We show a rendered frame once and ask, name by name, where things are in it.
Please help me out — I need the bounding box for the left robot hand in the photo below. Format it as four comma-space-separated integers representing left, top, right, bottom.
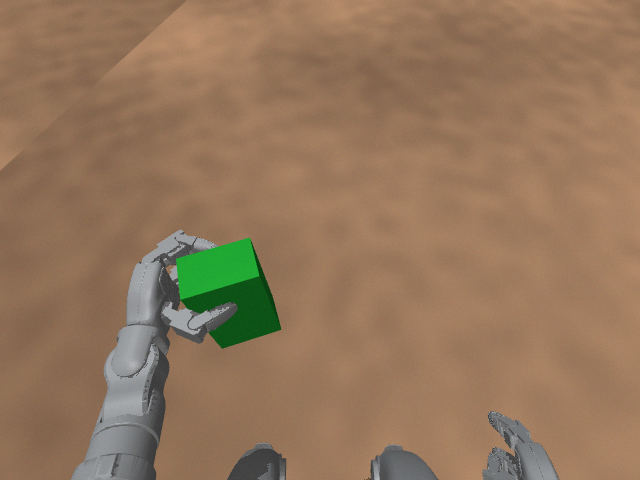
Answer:
126, 230, 238, 344

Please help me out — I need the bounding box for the right robot hand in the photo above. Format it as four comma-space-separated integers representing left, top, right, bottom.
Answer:
482, 411, 559, 480

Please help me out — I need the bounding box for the carton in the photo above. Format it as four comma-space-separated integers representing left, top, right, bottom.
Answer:
176, 238, 281, 349

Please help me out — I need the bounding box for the left robot arm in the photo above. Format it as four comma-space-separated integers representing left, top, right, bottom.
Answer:
71, 324, 170, 480

